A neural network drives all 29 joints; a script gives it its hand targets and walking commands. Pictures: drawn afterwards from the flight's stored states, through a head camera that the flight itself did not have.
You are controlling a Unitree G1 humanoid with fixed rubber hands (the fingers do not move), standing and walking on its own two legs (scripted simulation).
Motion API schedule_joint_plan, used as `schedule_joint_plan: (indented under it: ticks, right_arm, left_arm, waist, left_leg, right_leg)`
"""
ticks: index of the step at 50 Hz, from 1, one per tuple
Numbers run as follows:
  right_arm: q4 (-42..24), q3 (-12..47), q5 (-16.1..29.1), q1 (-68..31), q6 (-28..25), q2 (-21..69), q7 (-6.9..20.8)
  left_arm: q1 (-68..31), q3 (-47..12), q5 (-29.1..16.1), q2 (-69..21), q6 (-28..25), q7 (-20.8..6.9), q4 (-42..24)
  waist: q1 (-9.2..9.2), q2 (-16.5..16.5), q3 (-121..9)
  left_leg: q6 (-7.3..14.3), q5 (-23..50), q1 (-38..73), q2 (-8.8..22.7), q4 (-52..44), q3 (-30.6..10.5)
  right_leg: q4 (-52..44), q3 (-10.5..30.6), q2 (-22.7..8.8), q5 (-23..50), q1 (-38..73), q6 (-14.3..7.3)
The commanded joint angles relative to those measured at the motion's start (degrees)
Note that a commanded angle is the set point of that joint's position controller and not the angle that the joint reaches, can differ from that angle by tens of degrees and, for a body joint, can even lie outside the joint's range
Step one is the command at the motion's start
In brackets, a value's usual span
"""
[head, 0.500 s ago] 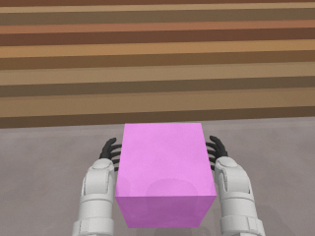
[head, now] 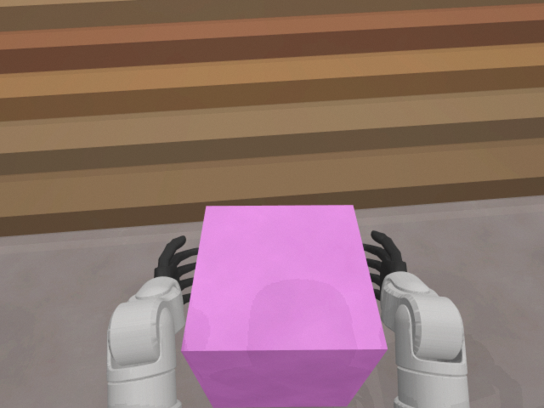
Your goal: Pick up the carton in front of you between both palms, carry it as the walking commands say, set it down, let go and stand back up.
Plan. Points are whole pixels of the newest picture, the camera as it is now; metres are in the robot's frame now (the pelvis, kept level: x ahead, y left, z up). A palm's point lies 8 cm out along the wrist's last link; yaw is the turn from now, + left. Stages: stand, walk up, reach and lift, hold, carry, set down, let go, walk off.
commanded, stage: carry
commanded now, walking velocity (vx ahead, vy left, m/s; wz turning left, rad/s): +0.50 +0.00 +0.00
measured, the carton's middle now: (279, 311) +0.27 +0.00 +0.01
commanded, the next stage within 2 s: none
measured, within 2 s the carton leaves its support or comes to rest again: neither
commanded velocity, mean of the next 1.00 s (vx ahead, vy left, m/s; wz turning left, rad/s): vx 0.50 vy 0.00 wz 0.00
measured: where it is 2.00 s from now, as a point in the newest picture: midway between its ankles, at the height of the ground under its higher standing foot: (274, 181)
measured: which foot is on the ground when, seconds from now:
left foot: down 0.00-0.12, up 0.14-0.56, down 0.58-1.00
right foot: up 0.00-0.10, down 0.12-0.60, up 0.62-1.00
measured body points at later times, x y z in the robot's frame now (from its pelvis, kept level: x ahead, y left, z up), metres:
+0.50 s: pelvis +0.31 -0.03 -0.01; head +0.31 -0.04 +0.44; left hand +0.58 +0.14 +0.08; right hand +0.60 -0.16 +0.08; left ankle +0.45 +0.10 -0.71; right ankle +0.17 -0.11 -0.74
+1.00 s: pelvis +0.65 -0.01 -0.01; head +0.66 +0.00 +0.44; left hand +0.94 +0.14 +0.08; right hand +0.94 -0.16 +0.09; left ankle +0.51 +0.07 -0.74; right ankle +0.81 -0.13 -0.72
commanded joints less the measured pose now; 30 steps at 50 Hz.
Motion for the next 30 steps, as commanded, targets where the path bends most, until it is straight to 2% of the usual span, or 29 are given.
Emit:
schedule_joint_plan:
  ticks: [1,3,4,5,6,7,8,9,10,11,12,13,14,19,22,25,27,28,29,30]
  right_arm:
    - [-7.8,39.7,24.0,-29.4,0.8,52.0,13.9]
    - [-8.0,39.8,24.5,-27.7,1.8,50.2,14.2]
    - [-7.9,39.8,24.5,-27.3,2.3,49.3,14.3]
    - [-7.7,39.7,24.5,-26.7,2.8,48.5,14.4]
    - [-7.4,39.5,24.5,-26.4,3.2,47.5,14.5]
    - [-8.0,39.4,24.8,-28.2,4.0,46.0,14.8]
    - [-8.1,39.7,25.6,-30.5,4.7,46.0,15.0]
    - [-6.8,40.1,25.7,-31.3,4.9,47.3,15.3]
    - [-6.6,39.8,26.1,-31.9,4.7,48.2,15.6]
    - [-5.9,39.7,26.1,-31.4,4.3,49.8,15.8]
    - [-5.7,39.6,25.9,-30.9,3.7,50.9,15.7]
    - [-5.8,39.8,25.2,-30.5,3.1,51.8,15.5]
    - [-5.4,39.9,24.7,-29.9,2.5,53.2,15.2]
    - [-4.2,38.9,20.9,-24.4,1.2,52.8,13.4]
    - [-3.8,38.9,20.1,-22.8,1.2,52.0,13.2]
    - [-4.3,39.3,20.9,-23.8,1.4,51.7,13.7]
    - [-4.2,39.3,21.5,-23.9,1.3,51.7,14.1]
    - [-3.5,39.0,21.6,-23.1,1.2,51.8,14.3]
    - [-3.1,38.8,21.5,-22.7,1.1,51.6,14.6]
    - [-1.7,38.2,20.9,-22.0,0.8,50.9,14.9]
  left_arm:
    - [-31.6,-42.9,-23.7,-50.9,0.3,-15.0,-7.1]
    - [-28.9,-41.9,-22.5,-49.4,1.1,-14.3,-7.6]
    - [-27.3,-41.5,-22.0,-48.7,1.4,-14.0,-7.2]
    - [-26.5,-40.9,-21.6,-48.0,1.8,-13.8,-6.7]
    - [-25.9,-40.4,-21.1,-47.3,2.2,-13.7,-5.9]
    - [-24.7,-39.5,-19.9,-46.1,2.5,-13.6,-4.5]
    - [-25.6,-38.6,-19.4,-45.8,2.5,-13.5,-3.2]
    - [-27.4,-39.1,-20.0,-47.0,2.7,-13.5,-4.4]
    - [-28.7,-39.5,-20.5,-48.7,2.7,-13.5,-4.7]
    - [-30.0,-40.1,-21.0,-50.2,2.5,-13.7,-5.6]
    - [-31.3,-41.2,-21.6,-51.8,2.1,-13.9,-6.4]
    - [-32.0,-41.9,-22.3,-52.9,1.7,-14.2,-6.9]
    - [-32.1,-42.4,-23.0,-53.5,1.4,-14.5,-7.3]
    - [-30.1,-43.7,-24.7,-51.5,1.2,-15.9,-7.6]
    - [-27.5,-43.0,-23.9,-50.2,1.1,-16.2,-6.1]
    - [-26.9,-42.9,-23.1,-50.0,1.0,-16.2,-5.4]
    - [-27.1,-43.0,-22.9,-49.9,0.9,-16.2,-5.6]
    - [-27.2,-43.0,-22.9,-49.6,0.9,-16.1,-5.8]
    - [-27.2,-43.0,-22.6,-49.2,0.8,-16.2,-5.7]
    - [-28.0,-43.5,-22.9,-49.5,1.0,-16.2,-6.1]
  waist:
    - [-1.08,6.8,-8.2]
    - [-0.66,7.4,-7.8]
    - [0.09,6.1,-8.2]
    - [0.35,3.7,-9.7]
    - [0.77,1.1,-12.1]
    - [2.12,-10.1,-13.6]
    - [2.32,-19.7,-12.6]
    - [1.86,-14.4,-11.7]
    - [1.81,-10.0,-10.8]
    - [1.54,-5.4,-11.2]
    - [1.32,-3.3,-11.1]
    - [1.19,-4.2,-11.2]
    - [1.29,-5.6,-11.0]
    - [1.33,-7.9,-8.0]
    - [1.74,-9.6,-5.2]
    - [1.74,-10.7,-2.8]
    - [0.94,-11.1,-4.8]
    - [-0.16,-9.5,-7.8]
    - [-1.20,-6.7,-11.6]
    - [-1.66,5.5,-17.3]
  left_leg:
    - [6.7,12.7,14.2,12.9,-8.2,-11.1]
    - [5.2,11.8,8.9,11.0,-6.0,-6.0]
    - [3.9,11.8,4.4,10.0,-2.3,-3.2]
    - [2.6,14.5,-0.2,8.4,3.7,-0.7]
    - [1.1,14.8,-6.5,6.8,12.6,1.9]
    - [-1.8,4.7,-16.2,2.3,28.7,4.0]
    - [-2.7,-12.1,-30.0,-2.9,40.2,0.4]
    - [-0.5,-12.9,-33.7,1.1,47.8,-6.0]
    - [0.8,-10.9,-34.4,3.1,49.6,-7.1]
    - [1.3,-7.1,-34.2,4.8,48.7,-7.9]
    - [1.3,-3.7,-32.4,5.7,45.1,-8.2]
    - [1.0,-1.4,-30.3,5.5,41.3,-7.6]
    - [0.7,-0.1,-29.2,4.7,38.2,-6.4]
    - [-0.3,7.1,-30.0,1.9,22.4,-1.5]
    - [0.4,11.2,-26.9,0.2,14.1,1.9]
    - [1.9,15.2,-21.2,-0.7,9.2,4.2]
    - [2.6,14.3,-11.1,-3.3,7.1,6.9]
    - [2.8,11.7,-0.9,-5.6,5.2,9.2]
    - [2.8,7.4,11.5,-1.6,5.4,4.3]
    - [9.8,-2.5,24.1,15.5,0.7,-23.1]
  right_leg:
    - [-9.9,-2.2,0.2,8.3,-6.5,0.4]
    - [-15.9,-5.2,1.5,14.3,2.6,0.3]
    - [-19.2,-7.3,2.7,18.2,10.7,0.1]
    - [-20.0,-9.3,3.9,17.3,20.0,-0.6]
    - [-19.7,-6.0,1.2,14.2,30.2,-1.7]
    - [-28.6,15.6,-11.5,1.1,36.2,-5.3]
    - [-34.2,36.5,-21.9,3.0,41.8,-12.4]
    - [-33.7,36.3,-23.4,6.6,40.2,-14.0]
    - [-32.8,32.1,-21.5,12.5,37.5,-13.4]
    - [-32.5,27.4,-20.2,14.7,36.0,-12.0]
    - [-33.3,22.6,-18.8,17.3,33.5,-10.1]
    - [-34.0,18.2,-17.2,19.4,32.3,-8.5]
    - [-34.6,15.3,-16.1,21.4,31.6,-8.0]
    - [-34.4,5.9,-11.9,32.2,34.5,-7.6]
    - [-33.6,2.0,-10.4,38.4,34.0,-6.8]
    - [-32.2,-0.5,-10.2,43.5,33.3,-5.7]
    - [-24.2,-3.7,-9.6,53.0,32.0,-4.1]
    - [-15.2,-6.7,-7.6,53.6,28.4,-2.6]
    - [-4.8,-6.3,-6.2,42.2,20.4,-1.4]
    - [13.4,-5.0,-1.7,26.6,5.3,1.1]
